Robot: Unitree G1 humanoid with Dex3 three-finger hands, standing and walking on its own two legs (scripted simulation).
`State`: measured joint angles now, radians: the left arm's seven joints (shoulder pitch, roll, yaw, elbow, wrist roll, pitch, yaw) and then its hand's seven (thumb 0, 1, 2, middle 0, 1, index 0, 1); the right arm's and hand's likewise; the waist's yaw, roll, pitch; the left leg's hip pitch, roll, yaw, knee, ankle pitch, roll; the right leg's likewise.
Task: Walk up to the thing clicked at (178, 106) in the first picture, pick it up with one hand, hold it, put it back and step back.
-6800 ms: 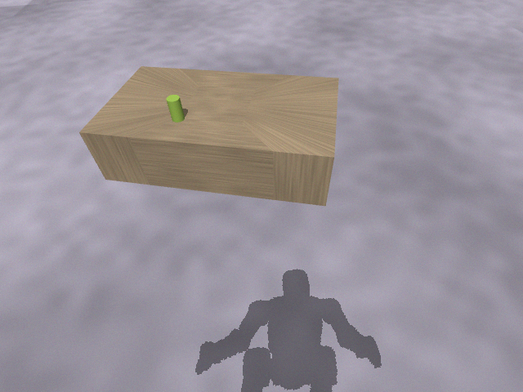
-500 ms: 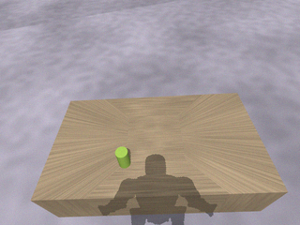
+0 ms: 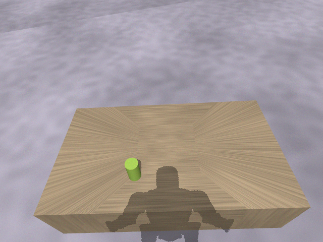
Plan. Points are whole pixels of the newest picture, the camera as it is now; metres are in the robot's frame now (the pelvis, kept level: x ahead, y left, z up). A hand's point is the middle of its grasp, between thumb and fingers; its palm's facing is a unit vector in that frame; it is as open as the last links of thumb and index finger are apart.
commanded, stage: stand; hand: left
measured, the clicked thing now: (133, 169) +0.53 +0.18 -0.39
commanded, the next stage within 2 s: go down in 0.24 s
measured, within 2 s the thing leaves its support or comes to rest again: neither
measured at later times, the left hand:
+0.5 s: hand out of the picture +0.13 +0.25 -0.15, palm faces +0.06 -0.94 -0.33, open 9.1 cm
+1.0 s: hand out of the picture +0.16 +0.27 -0.14, palm faces +0.04 -0.95 -0.32, open 16.5 cm
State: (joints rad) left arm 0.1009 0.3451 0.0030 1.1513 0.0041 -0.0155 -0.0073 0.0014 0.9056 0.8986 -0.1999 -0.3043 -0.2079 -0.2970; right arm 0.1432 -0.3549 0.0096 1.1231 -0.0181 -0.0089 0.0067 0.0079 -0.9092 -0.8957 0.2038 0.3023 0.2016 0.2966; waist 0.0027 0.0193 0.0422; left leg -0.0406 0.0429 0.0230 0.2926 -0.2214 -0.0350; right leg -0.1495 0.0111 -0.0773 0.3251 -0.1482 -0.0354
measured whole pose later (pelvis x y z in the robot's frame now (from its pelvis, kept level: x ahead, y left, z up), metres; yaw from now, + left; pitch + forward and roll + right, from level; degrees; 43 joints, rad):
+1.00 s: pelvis +0.01 +0.04 -0.02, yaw +1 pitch +7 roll -1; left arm 0.20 0.29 0.10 0.49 0.04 0.33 -0.01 -0.01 -0.33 0.11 -0.06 -0.07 -0.06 -0.07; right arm 0.22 -0.25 0.01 0.65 0.03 -0.11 -0.06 0.01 -0.88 -0.88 0.20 0.30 0.20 0.30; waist -0.01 0.01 -0.04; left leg -0.36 0.01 0.02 0.64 -0.40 0.01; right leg -0.43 -0.03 -0.07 0.60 -0.28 0.01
